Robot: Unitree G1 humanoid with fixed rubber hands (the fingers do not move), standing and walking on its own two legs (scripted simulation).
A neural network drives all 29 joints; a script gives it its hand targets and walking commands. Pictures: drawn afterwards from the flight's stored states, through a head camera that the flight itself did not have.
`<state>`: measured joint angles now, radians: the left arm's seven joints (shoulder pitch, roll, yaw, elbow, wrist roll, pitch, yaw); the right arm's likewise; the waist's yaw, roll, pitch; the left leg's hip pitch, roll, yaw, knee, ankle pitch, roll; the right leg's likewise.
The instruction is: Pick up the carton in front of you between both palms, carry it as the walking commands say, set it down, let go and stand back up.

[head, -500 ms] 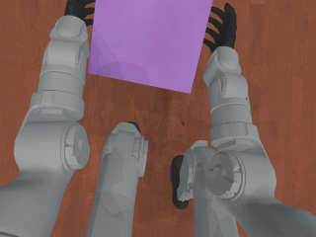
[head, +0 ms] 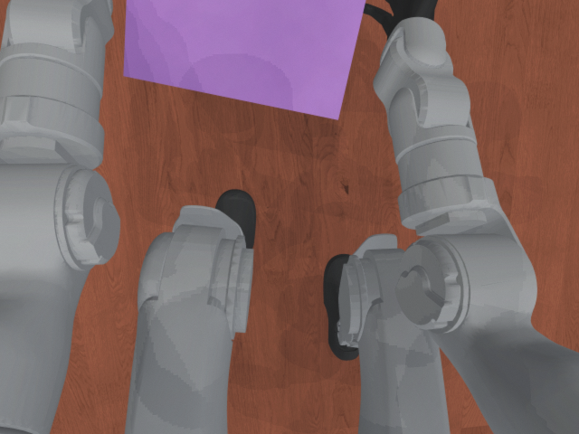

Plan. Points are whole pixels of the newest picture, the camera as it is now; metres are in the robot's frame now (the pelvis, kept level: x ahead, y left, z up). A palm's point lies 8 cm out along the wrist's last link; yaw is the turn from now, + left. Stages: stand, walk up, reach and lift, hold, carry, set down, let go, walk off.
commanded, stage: set down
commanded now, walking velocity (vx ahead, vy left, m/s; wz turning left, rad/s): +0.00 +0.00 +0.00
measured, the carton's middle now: (256, 12) +0.54 +0.16 -0.25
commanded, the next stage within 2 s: none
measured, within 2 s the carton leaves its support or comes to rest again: rests again in 0.40 s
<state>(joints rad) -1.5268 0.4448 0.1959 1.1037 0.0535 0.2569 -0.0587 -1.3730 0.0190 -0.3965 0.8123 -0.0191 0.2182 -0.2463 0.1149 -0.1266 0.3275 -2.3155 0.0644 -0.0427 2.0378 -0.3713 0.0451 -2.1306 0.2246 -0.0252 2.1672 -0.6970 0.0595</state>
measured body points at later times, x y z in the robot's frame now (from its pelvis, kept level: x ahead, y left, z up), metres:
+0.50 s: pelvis +0.01 +0.00 -0.01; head +0.37 +0.08 +0.23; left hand +0.54 +0.31 -0.18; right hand +0.57 +0.00 -0.18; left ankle +0.16 +0.12 -0.35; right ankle +0.09 -0.11 -0.35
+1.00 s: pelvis +0.01 +0.00 -0.01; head +0.38 +0.08 +0.21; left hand +0.49 +0.33 -0.23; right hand +0.55 -0.02 -0.21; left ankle +0.16 +0.12 -0.35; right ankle +0.09 -0.11 -0.35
